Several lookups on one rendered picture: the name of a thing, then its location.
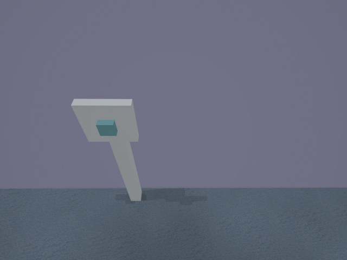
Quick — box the panel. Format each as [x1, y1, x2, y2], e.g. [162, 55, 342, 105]
[71, 99, 142, 201]

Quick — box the button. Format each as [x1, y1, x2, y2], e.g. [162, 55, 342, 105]
[96, 120, 118, 136]

